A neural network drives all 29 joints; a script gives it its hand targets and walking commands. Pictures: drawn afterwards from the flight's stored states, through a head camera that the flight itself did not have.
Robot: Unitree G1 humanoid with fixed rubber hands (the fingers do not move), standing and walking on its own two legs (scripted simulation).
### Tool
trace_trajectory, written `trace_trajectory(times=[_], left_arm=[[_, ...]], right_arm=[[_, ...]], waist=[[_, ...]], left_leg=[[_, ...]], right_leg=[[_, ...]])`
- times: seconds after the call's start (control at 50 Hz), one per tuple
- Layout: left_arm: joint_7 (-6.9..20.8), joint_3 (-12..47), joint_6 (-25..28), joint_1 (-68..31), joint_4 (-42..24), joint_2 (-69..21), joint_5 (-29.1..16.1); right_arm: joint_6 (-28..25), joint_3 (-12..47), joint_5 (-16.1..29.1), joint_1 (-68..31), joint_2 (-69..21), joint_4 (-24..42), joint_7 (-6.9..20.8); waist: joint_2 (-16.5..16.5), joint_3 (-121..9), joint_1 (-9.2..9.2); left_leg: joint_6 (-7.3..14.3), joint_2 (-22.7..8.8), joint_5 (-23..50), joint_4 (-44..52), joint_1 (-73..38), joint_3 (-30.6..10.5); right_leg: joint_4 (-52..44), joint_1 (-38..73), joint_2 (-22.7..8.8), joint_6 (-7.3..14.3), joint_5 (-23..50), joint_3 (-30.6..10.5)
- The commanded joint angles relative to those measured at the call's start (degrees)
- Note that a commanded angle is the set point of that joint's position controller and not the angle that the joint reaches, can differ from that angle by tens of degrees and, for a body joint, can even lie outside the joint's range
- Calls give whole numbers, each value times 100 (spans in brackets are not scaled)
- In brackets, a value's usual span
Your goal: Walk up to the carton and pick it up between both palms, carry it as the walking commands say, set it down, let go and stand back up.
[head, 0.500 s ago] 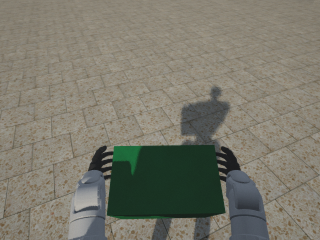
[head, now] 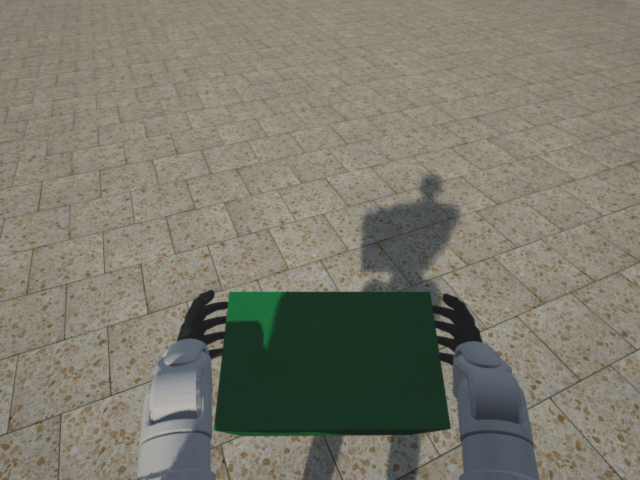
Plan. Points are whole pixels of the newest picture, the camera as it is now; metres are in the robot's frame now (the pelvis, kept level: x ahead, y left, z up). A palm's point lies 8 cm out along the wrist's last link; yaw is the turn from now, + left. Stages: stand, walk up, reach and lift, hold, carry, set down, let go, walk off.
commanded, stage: hold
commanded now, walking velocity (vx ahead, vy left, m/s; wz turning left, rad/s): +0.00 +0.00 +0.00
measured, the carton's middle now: (328, 370) +0.29 +0.00 -0.05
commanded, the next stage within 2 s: carry in 0.82 s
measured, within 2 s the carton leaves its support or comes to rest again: neither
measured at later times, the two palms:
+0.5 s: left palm (195, 347) +0.28 +0.17 +0.04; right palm (467, 353) +0.27 -0.17 +0.04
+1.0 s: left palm (202, 330) +0.30 +0.17 +0.05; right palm (462, 336) +0.29 -0.17 +0.04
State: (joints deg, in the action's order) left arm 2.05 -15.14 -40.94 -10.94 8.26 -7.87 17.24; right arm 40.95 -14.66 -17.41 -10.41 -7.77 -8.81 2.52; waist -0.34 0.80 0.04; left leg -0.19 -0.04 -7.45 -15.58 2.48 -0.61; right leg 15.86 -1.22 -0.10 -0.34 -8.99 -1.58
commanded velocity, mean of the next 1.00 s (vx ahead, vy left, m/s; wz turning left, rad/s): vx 0.11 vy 0.00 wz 0.00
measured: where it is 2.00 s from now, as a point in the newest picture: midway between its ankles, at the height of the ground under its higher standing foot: outside the picture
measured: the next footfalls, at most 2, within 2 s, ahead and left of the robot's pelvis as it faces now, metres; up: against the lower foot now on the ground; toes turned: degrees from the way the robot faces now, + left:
left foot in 1.34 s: +0.18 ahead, +0.09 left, +0.01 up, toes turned +6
right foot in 1.48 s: +0.20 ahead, -0.13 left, +0.00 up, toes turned -13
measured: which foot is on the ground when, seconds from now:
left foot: down 0.00-1.00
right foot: down 0.00-1.00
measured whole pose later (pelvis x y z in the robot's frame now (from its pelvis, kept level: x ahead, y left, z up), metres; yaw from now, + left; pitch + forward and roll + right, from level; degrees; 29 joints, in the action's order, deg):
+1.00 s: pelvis +0.02 +0.00 -0.02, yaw -1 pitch +1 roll +0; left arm -5.2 -11.5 -45.5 -10.1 2.5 -7.9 12.0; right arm 46.2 -11.0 -13.3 -8.8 -7.6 -1.3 -4.1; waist 0.5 -6.6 -1.0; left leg 0.3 -0.8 -20.2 -31.9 15.5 0.5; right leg 30.0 -13.9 0.7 0.1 -17.0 -2.3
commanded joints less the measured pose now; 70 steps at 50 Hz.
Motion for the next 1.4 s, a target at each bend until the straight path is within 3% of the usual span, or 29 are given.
trace_trajectory(times=[0.0,0.78,0.8,0.84,0.86,0.88,0.94,0.98,1.02,1.04,1.08,1.1,1.12,1.14,1.16,1.18,1.2,1.22,1.24,1.28,1.32,1.34,1.36,1.38], left_arm=[[1572,3465,188,-2787,-155,-4775,-1609],[1549,3515,210,-2738,-196,-4799,-1633],[1628,3735,161,-3147,-219,-4504,-1841],[1615,3781,127,-3100,-68,-4648,-1875],[1600,3875,101,-3184,-239,-4712,-1953],[1567,4021,58,-3333,-487,-4847,-2086],[1461,4474,-230,-3385,-993,-5161,-2469],[1397,4671,-500,-3234,-1153,-5271,-2570],[1320,4733,-760,-3135,-1422,-5290,-2635],[1278,4777,-875,-3111,-1625,-5308,-2701],[1171,4877,-1146,-2835,-2042,-5326,-2859],[1123,4947,-1278,-2687,-2272,-5292,-2964],[1066,5014,-1394,-2526,-2506,-5286,-3077],[996,5090,-1523,-2363,-2751,-5259,-3194],[902,5092,-1636,-2097,-2907,-5182,-3223],[808,5011,-1757,-1718,-2942,-5040,-3204],[732,4963,-1865,-1538,-3023,-4958,-3177],[646,4951,-1954,-1611,-3273,-4927,-3152],[534,4889,-2045,-1667,-3518,-4845,-3148],[358,4947,-2225,-1601,-3949,-4821,-3210],[276,5039,-2372,-1574,-4231,-4806,-3303],[263,5008,-2451,-1563,-4279,-4703,-3289],[264,5103,-2575,-1759,-4474,-4652,-3411],[252,5054,-2680,-1787,-4367,-4640,-3433]], right_arm=[[-287,3439,1616,-3015,-4543,348,1586],[-302,3561,1641,-2938,-4573,426,1571],[-232,3648,1809,-3328,-4687,575,1584],[-128,3886,1919,-3410,-4797,422,1619],[-76,4031,2017,-3494,-4859,570,1616],[-14,4148,2116,-3515,-4911,773,1594],[267,4420,2340,-3184,-4952,1243,1446],[500,4541,2484,-2971,-4965,1385,1356],[737,4640,2648,-2957,-4900,1673,1278],[848,4696,2738,-2945,-4881,1874,1234],[1110,4839,2953,-2823,-4881,2317,1079],[1238,4907,3027,-2708,-4924,2523,980],[1362,5003,3110,-2659,-4977,2792,896],[1499,5099,3202,-2543,-5010,3048,813],[1644,5191,3297,-2420,-4988,3259,748],[1800,5222,3359,-2323,-4894,3412,686],[1932,5231,3409,-2314,-4890,3551,625],[2052,5272,3474,-2398,-4913,3761,565],[2173,5306,3569,-2386,-4886,3891,503],[2361,5258,3623,-2015,-4880,4064,391],[2486,5134,3554,-1691,-4880,4249,315],[2546,5023,3476,-1520,-4740,4241,287],[2572,4829,3410,-1389,-4675,4185,211],[2616,4704,3434,-1363,-4654,4125,160]], waist=[[47,-1368,7],[-1,-1379,-1],[145,-1857,-14],[250,-1602,-59],[186,-1434,-82],[97,-1264,-70],[-106,-1550,-22],[-160,-1661,3],[75,-1495,55],[362,-1508,88],[900,-1782,72],[833,-1853,38],[555,-1948,2],[202,-2072,-1],[-208,-2210,-32],[-618,-2420,-106],[-1117,-2372,-167],[-1606,-2113,-207],[-1228,-1963,-204],[-831,-2148,-204],[-569,-2585,-8],[-238,-2794,83],[995,-2897,92],[1344,-2672,102]], left_leg=[[-7,542,804,95,-582,-223],[15,556,863,75,-596,-206],[66,-763,25,-662,-46,-266],[285,-686,-2304,-564,556,-517],[306,-676,-3108,-577,910,-588],[281,-668,-3303,-688,1184,-569],[263,-574,-2390,-1230,1126,-270],[303,-508,-2396,-1229,1082,-220],[379,-647,-2559,-785,867,-414],[489,-896,-2435,-570,555,-750],[828,-1362,-59,-525,-314,-1225],[946,-1413,1085,-710,-408,-1152],[863,-1253,1978,-1048,-340,-721],[656,-944,2590,-1558,-81,-132],[380,-648,3213,-2329,487,413],[159,-452,2868,-2965,1383,676],[-15,-196,935,-3107,2625,876],[-64,48,-2022,-2868,3893,985],[-37,-26,-2300,-2406,4022,891],[9,-64,-1501,-1481,3098,1031],[170,-161,548,-484,712,1083],[392,-644,2309,-572,-801,543],[945,-1704,5412,-1294,-1859,-531],[1247,-2029,6407,-1262,-1877,-645]], right_leg=[[-222,-63,550,54,698,-198],[-212,-75,525,36,790,-245],[636,-658,-567,102,3,-114],[637,-1225,-446,228,-2145,-332],[563,-1457,-482,243,-2917,-509],[496,-1618,-523,258,-3134,-653],[536,-1594,-623,339,-2347,-793],[561,-1654,-675,389,-2233,-899],[861,-2106,-571,352,-2199,-653],[1278,-2429,-387,270,-2002,-341],[2175,-2938,-84,94,-944,359],[1936,-2874,-95,52,-973,440],[1588,-2485,-149,59,-687,506],[1276,-1846,-235,107,81,476],[1339,-940,-325,226,1540,277],[1589,117,-576,417,3351,-77],[1531,1133,-984,589,5297,-469],[1349,1934,-1426,793,6723,-1006],[1394,2046,-1537,853,6965,-1093],[1479,1583,-1369,710,5847,-661],[1973,62,-917,332,4551,182],[2455,-1285,-659,104,2624,368],[2863,-2622,-355,-114,-200,567],[2656,-3046,-258,-114,-2296,474]])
